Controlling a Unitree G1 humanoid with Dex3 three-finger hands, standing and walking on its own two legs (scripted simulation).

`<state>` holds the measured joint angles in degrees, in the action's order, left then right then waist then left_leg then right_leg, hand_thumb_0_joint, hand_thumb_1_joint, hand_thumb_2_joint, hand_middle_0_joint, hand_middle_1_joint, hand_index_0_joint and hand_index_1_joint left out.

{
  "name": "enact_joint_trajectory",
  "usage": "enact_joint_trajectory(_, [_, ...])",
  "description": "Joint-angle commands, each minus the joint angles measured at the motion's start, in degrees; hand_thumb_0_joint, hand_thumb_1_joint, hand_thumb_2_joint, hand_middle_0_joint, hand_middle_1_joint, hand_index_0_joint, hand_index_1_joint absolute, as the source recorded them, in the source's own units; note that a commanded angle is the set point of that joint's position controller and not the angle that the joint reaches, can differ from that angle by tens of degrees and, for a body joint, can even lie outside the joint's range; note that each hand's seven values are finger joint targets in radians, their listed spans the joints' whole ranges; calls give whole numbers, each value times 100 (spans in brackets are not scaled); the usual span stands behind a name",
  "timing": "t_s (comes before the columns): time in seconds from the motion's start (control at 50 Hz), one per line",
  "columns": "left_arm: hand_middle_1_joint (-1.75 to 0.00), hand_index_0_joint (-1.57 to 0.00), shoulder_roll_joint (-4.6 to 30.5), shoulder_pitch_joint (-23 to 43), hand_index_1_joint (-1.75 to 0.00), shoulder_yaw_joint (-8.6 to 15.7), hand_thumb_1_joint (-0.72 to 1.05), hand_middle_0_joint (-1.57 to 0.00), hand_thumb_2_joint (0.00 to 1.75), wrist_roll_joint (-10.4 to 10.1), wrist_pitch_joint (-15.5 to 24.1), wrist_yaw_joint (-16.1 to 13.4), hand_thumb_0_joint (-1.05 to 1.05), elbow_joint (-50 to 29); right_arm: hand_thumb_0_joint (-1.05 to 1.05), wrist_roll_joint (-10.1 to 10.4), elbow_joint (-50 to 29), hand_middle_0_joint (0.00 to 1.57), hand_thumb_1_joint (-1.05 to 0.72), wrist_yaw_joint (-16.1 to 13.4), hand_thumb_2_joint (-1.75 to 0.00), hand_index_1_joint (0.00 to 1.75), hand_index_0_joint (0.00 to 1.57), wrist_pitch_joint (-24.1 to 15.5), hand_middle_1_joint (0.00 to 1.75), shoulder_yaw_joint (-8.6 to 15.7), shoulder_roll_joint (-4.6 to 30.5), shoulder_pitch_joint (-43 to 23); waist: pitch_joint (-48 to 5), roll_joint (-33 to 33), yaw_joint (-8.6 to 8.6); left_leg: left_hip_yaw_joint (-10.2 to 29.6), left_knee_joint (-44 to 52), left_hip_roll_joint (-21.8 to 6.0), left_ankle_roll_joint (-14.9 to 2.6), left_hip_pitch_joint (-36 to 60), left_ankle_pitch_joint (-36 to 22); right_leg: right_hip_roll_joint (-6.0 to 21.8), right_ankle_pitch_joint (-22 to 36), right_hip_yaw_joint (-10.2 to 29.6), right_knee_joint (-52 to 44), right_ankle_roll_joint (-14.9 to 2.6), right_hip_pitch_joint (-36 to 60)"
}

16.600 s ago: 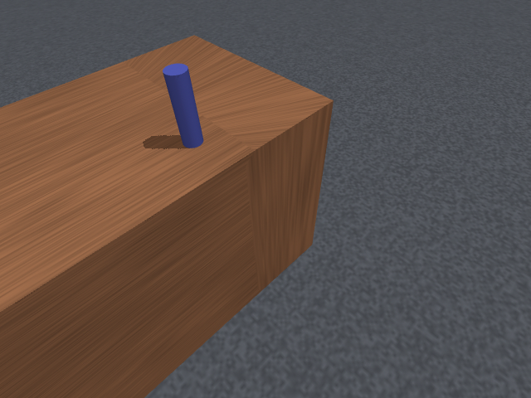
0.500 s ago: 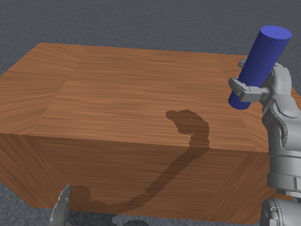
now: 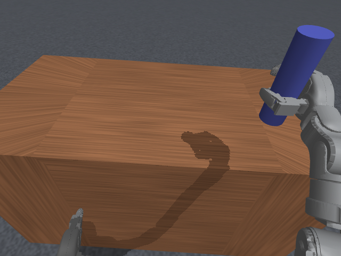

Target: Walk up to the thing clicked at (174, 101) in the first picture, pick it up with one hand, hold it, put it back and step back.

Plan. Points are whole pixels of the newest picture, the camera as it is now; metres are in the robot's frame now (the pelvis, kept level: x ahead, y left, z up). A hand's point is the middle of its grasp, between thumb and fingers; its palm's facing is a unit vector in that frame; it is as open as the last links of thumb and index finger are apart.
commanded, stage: hold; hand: right
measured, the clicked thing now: (289, 82) +0.36 -0.19 +0.29
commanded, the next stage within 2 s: none
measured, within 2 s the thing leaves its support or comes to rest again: neither
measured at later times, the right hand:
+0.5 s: hand (286, 83) +0.36 -0.18 +0.29, palm faces +0.16 +0.99 -0.02, open 7.7 cm
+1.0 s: hand (283, 90) +0.36 -0.18 +0.27, palm faces +0.19 +0.98 -0.01, open 7.7 cm
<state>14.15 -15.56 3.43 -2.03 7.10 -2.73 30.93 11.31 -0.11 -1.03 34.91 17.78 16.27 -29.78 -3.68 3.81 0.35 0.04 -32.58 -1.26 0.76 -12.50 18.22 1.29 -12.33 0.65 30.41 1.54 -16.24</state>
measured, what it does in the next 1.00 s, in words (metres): stands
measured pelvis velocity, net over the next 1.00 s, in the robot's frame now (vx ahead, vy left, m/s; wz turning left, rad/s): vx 0.01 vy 0.00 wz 0.00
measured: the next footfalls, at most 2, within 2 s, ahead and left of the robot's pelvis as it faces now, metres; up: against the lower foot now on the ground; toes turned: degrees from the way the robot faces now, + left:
none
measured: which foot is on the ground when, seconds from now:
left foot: down 0.00-1.00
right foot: down 0.00-1.00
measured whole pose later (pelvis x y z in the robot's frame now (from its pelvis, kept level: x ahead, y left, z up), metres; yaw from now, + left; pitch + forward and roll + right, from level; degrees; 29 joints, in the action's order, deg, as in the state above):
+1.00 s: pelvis +0.01 +0.00 +0.00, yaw +0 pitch -2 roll -1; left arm 14.1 -14.0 3.4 -2.3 9.7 -2.1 35.3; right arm 12.8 -6.3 -0.8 42.5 19.2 16.7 -28.2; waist -4.3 4.4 0.6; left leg -0.2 -31.3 -1.5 0.8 -11.1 18.4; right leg 1.1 -12.5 0.7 29.3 1.5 -15.0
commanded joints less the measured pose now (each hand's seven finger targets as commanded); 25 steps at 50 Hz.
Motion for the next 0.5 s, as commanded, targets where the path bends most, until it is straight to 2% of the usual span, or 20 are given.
enact_joint_trajectory(0.0, [-5, -4, 738, 846, -5, 305, -55, -5, 5, -37, 383, -85, 0, -928, 0, 49, -1400, 134, -44, -27, -130, 142, 136, -402, 142, 330, 1336, -2809, -1274, -253, 12, -312, 672, 140, -25, -350, -1002, -165, 594, -179, -320, -213, 1089])
enact_joint_trajectory(0.02, [-5, -4, 767, 872, -5, 354, -55, -5, 5, -46, 411, -86, 0, -988, 0, 87, -1402, 135, -46, -5, -131, 143, 137, -353, 143, 297, 1255, -2781, -1269, -262, 13, -336, 688, 152, -27, -353, -982, -149, 581, -169, -334, -211, 1128])
enact_joint_trajectory(0.04, [-5, -4, 858, 896, -6, 443, -56, -5, 6, -50, 426, -81, 0, -954, 0, 78, -1364, 135, -45, 6, -133, 145, 138, -301, 145, 327, 1346, -2819, -1230, -180, -24, -338, 683, 158, -31, -380, -948, -148, 516, -161, -360, -205, 1089])
enact_joint_trajectory(0.08, [-5, -4, 791, 824, -5, 400, -55, -5, 5, -61, 430, -50, 0, -834, 0, 97, -1398, 136, -44, 58, -133, 145, 138, -266, 145, 287, 1307, -2869, -1151, -134, -31, -357, 720, 165, -42, -416, -864, -144, 458, -158, -391, -200, 1082])
enact_joint_trajectory(0.1, [-5, -4, 673, 754, -6, 257, -56, -5, 5, -67, 429, -30, 0, -792, 0, 92, -1412, 134, -43, 66, -133, 144, 137, -239, 144, 261, 1300, -2851, -1089, -199, 8, -353, 712, 170, -42, -380, -877, -148, 486, -146, -402, -205, 1033])
enact_joint_trajectory(0.12, [-5, -4, 716, 782, -6, 340, -56, -5, 5, -79, 441, -32, 0, -794, 0, 115, -1292, 135, -45, 80, -133, 144, 137, -192, 144, 295, 1280, -2758, -1138, -293, -19, -357, 715, 165, -24, -345, -986, -153, 585, -147, -377, -224, 1059])
enact_joint_trajectory(0.16, [-5, -5, 694, 819, -6, 307, -55, -5, 5, -89, 453, -23, 0, -786, 0, 150, -1452, 135, -44, 101, -134, 145, 138, -133, 145, 368, 1368, -2834, -1138, -278, 24, -351, 700, 164, -27, -321, -1057, -162, 688, -154, -362, -214, 1024])
enact_joint_trajectory(0.22, [-5, -5, 643, 851, -5, 250, -56, -5, 5, -96, 470, 7, 0, -691, 0, 187, -1476, 133, -41, 125, -132, 144, 136, -38, 144, 347, 1313, -2847, -1085, -338, 33, -325, 735, 133, -4, -274, -1119, -189, 704, -170, -352, -243, 1000])
enact_joint_trajectory(0.24, [-5, -4, 700, 909, -5, 296, -56, -5, 5, -88, 487, 0, 0, -696, 0, 174, -1484, 134, -41, 118, -134, 145, 137, -6, 145, 387, 1358, -2859, -1207, -311, 38, -324, 737, 136, -6, -259, -1125, -187, 710, -166, -359, -244, 1044])
enact_joint_trajectory(0.26, [-5, -5, 608, 949, -5, 200, -55, -5, 5, -94, 482, 13, 0, -626, 0, 189, -1541, 134, -41, 124, -134, 145, 137, 9, 145, 390, 1363, -2850, -1158, -192, 90, -331, 728, 132, -17, -247, -1121, -193, 738, -160, -352, -232, 1035])
enact_joint_trajectory(0.28, [-5, -4, 669, 944, -6, 272, -56, -5, 5, -98, 476, 15, 0, -546, 0, 173, -1498, 135, -43, 116, -134, 145, 137, 35, 145, 347, 1346, -2848, -1224, -229, 35, -312, 713, 125, -13, -245, -1225, -199, 827, -172, -338, -240, 1087])
enact_joint_trajectory(0.3, [-5, -5, 797, 1030, -5, 365, -55, -5, 5, -84, 501, 0, 0, -619, 0, 178, -1602, 136, -43, 102, -135, 147, 139, 36, 147, 436, 1422, -2894, -1268, -273, 75, -340, 709, 147, -24, -231, -1172, -171, 826, -149, -351, -220, 1123])
enact_joint_trajectory(0.32, [-5, -4, 798, 1022, -5, 341, -56, -5, 5, -78, 516, 15, 0, -702, 0, 153, -1662, 135, -42, 89, -134, 145, 138, 44, 145, 424, 1438, -2952, -1355, -240, 53, -334, 695, 147, -33, -252, -1195, -168, 870, -144, -342, -218, 1183])
enact_joint_trajectory(0.34, [-5, -5, 658, 1092, -6, 169, -56, -5, 6, -63, 522, 19, 0, -709, 0, 149, -1833, 135, -45, 89, -135, 146, 138, 20, 146, 360, 1395, -2977, -1370, -239, 109, -334, 710, 130, -35, -175, -1163, -199, 831, -152, -332, -220, 1097])
enact_joint_trajectory(0.36, [-5, -5, 704, 1124, -5, 233, -55, -5, 5, -74, 536, 8, 0, -754, 0, 181, -1891, 135, -45, 74, -135, 146, 138, 44, 146, 419, 1415, -3063, -1371, -314, 88, -333, 712, 128, -34, -178, -1129, -196, 781, -152, -323, -230, 1107])
enact_joint_trajectory(0.38, [-5, -5, 877, 1131, -5, 418, -55, -5, 6, -71, 552, -30, 0, -730, 0, 170, -1906, 135, -44, 42, -135, 146, 138, 70, 146, 458, 1462, -2968, -1394, -378, 77, -331, 729, 133, -33, -191, -1060, -186, 713, -156, -353, -227, 1149])
enact_joint_trajectory(0.4, [-5, -5, 770, 1047, -5, 306, -55, -5, 5, -72, 566, -23, 0, -709, 0, 196, -1932, 135, -43, 55, -135, 146, 138, 75, 146, 385, 1365, -2952, -1396, -330, 42, -334, 726, 137, -33, -220, -1110, -179, 763, -153, -343, -232, 1216])
enact_joint_trajectory(0.42, [-5, -5, 742, 1121, -5, 230, -55, -5, 5, -63, 582, -15, 0, -805, 0, 207, -1856, 135, -43, 56, -135, 146, 138, 91, 146, 465, 1413, -2904, -1480, -356, 100, -353, 721, 147, -36, -158, -1124, -174, 813, -140, -332, -224, 1219])
enact_joint_trajectory(0.44, [-5, -5, 739, 1086, -5, 265, -55, -5, 5, -76, 568, -20, 0, -718, 0, 214, -1961, 136, -44, 46, -135, 146, 139, 104, 146, 508, 1496, -2953, -1376, -252, 111, -340, 719, 130, -39, -163, -1094, -196, 779, -148, -332, -223, 1154])
enact_joint_trajectory(0.48, [-5, -5, 613, 960, -6, 129, -55, -5, 6, -85, 530, -23, 0, -562, 0, 191, -1834, 135, -44, 48, -135, 146, 138, 172, 146, 466, 1494, -2933, -1333, -353, 99, -313, 722, 111, -3, -151, -1276, -225, 913, -177, -293, -248, 1106])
